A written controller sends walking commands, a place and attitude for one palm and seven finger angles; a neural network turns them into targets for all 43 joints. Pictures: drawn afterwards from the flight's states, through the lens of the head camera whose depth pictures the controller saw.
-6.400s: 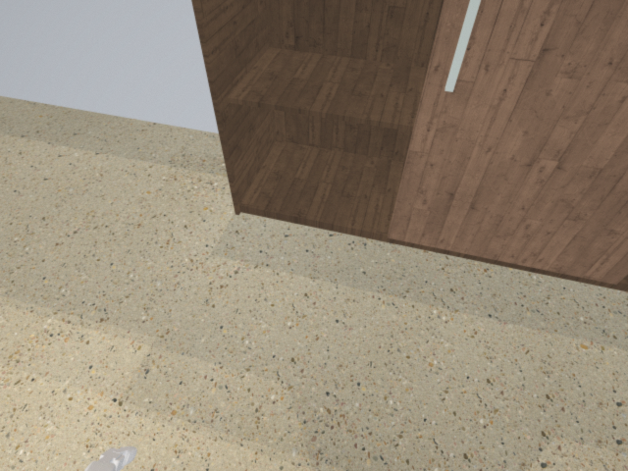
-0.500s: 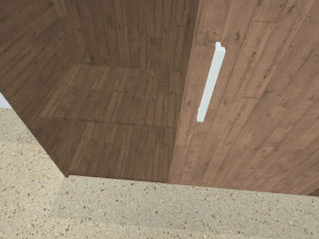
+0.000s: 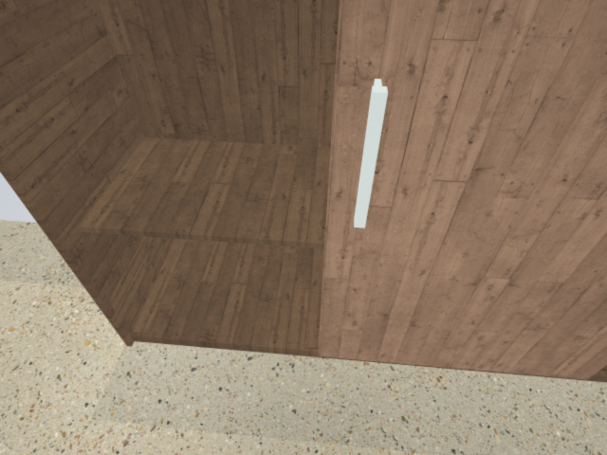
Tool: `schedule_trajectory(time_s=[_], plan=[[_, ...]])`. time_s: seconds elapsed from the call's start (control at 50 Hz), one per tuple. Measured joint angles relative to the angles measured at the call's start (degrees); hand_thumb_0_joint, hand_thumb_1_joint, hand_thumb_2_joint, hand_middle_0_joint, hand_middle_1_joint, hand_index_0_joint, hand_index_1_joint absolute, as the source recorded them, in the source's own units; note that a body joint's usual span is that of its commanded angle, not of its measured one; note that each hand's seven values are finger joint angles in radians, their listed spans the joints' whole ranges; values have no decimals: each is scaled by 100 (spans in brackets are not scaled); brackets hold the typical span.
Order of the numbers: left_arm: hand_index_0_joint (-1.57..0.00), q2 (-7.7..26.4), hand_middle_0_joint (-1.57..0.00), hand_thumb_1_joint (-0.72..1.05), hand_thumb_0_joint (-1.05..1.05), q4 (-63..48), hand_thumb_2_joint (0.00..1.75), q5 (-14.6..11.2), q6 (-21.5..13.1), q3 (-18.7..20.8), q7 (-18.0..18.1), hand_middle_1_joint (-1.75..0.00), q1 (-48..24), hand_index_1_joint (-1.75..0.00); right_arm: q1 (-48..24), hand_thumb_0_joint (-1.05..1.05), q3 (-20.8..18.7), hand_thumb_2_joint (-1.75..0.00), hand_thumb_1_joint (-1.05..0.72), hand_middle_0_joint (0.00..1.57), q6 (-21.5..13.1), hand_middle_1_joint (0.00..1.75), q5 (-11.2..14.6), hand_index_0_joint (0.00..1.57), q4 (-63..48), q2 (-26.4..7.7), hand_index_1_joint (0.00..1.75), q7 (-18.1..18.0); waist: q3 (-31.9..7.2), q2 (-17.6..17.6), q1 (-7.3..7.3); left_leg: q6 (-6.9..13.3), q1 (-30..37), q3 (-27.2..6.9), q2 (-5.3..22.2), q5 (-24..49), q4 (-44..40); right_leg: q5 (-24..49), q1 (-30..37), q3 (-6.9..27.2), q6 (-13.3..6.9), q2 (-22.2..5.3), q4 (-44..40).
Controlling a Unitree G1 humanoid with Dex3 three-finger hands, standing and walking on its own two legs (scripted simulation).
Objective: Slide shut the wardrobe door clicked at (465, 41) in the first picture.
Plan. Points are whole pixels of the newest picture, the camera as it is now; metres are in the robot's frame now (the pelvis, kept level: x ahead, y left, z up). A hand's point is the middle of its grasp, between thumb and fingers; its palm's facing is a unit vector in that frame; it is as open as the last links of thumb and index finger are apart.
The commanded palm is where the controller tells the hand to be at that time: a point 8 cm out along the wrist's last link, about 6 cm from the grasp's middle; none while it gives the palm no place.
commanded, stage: look again from close up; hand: right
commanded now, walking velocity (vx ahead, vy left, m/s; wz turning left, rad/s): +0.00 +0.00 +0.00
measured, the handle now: (367, 160) +0.56 -0.08 +0.11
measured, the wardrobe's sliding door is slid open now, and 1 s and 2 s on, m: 0.67 0.67 0.67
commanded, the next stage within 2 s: shuffle to correct the standing spot in 0.56 s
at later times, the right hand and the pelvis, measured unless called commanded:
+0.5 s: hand out of the picture -0.07 -0.17 -0.17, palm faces +0.03 +0.99 -0.16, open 7.4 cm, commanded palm none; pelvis -0.02 -0.01 +0.00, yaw +0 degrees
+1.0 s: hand out of the picture -0.02 -0.14 -0.18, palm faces +0.04 +0.99 -0.15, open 7.4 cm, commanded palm none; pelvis +0.03 +0.02 +0.00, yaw +0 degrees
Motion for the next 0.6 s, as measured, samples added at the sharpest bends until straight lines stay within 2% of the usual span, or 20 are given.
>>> schedule_trajectory(time_s=[0.28,0.6], plan=[[-20,-91,-20,91,0,58,90,-13,65,-11,-99,-30,225,-30,388,0,-16,-90,-90,20,68,30,-37,19,34,-110,30,72,-28,75,-48,-76,-265,-61,166,282,-159,400,-158,-76,-147,175,-392],[-20,-179,-20,91,0,288,90,-50,4,-20,-69,-30,199,-30,511,0,48,-90,-90,20,-7,30,-12,19,235,164,30,52,-11,73,-61,-83,-222,-52,119,329,-253,436,-112,-61,-89,129,-481]])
